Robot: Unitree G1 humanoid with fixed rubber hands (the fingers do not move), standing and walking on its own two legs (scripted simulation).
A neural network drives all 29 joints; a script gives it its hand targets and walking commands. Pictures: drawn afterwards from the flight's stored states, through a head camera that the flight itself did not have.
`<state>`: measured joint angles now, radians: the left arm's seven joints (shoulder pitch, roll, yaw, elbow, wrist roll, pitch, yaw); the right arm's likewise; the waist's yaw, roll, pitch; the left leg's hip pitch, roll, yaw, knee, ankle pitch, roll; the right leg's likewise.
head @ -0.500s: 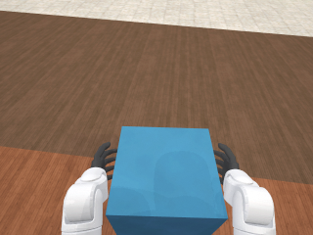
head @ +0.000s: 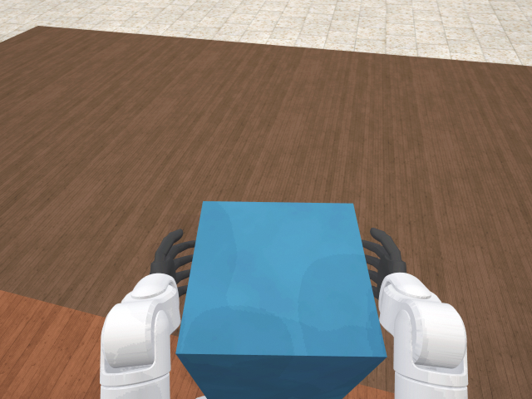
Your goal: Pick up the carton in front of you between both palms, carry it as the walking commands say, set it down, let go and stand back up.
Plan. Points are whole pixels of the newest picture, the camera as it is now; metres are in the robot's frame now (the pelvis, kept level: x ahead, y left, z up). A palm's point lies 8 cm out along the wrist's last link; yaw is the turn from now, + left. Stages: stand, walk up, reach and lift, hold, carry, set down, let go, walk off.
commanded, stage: carry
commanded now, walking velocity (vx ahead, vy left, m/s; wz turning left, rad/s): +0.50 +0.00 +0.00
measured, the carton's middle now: (275, 307) +0.26 +0.01 +0.00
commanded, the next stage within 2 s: none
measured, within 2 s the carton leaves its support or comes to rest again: neither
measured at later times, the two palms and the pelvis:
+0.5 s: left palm (198, 104) +0.67 +0.18 +0.09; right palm (342, 109) +0.64 -0.12 +0.09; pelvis +0.33 +0.05 -0.01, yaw -3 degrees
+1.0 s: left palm (231, 43) +1.03 +0.15 +0.05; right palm (334, 41) +1.04 -0.16 +0.05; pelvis +0.67 -0.01 -0.03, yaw -2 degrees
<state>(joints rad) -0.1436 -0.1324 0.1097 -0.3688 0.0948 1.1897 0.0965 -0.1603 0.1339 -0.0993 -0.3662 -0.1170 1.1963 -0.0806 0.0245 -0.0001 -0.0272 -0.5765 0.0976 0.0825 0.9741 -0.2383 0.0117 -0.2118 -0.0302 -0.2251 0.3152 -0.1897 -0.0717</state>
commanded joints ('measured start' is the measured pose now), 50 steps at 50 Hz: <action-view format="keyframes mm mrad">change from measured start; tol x32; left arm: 1 -451 -920 -731 -105 -429 1 -287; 39 -1169 -897 -487 450 -442 14 -232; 50 -1247 -971 -612 132 -532 -14 -226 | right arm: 1 -402 943 727 -70 376 -20 223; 50 -1126 959 588 217 411 -41 115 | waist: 1 -10 -132 -277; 11 -28 -144 -230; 14 -57 339 -427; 35 -20 134 -348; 39 40 -335 -498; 50 53 -102 -465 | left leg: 1 -75 3 40 -159 84 -18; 12 495 -111 181 -522 125 33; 14 878 316 -566 -674 -47 225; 35 674 87 56 -355 660 80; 39 -75 -170 -41 383 -326 29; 50 -184 -104 17 -67 56 37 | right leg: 1 302 -232 175 -130 283 -60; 11 282 -164 -7 154 587 15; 16 -480 -5 230 1076 -292 33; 36 51 46 43 86 252 3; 39 554 -348 705 160 549 -197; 50 485 -164 312 176 816 -95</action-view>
